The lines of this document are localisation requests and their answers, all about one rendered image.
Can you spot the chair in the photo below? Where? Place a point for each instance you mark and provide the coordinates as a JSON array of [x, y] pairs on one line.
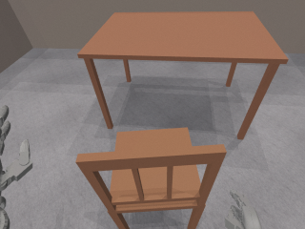
[[153, 170]]

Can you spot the robot right hand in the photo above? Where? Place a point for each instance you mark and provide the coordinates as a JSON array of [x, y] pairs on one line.
[[247, 218]]

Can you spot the left robot forearm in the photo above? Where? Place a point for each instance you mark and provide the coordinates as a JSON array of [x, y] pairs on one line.
[[4, 218]]

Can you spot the table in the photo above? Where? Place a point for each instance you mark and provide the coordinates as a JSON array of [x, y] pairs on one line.
[[190, 36]]

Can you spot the robot left hand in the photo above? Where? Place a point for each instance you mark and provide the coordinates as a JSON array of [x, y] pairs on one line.
[[19, 167]]

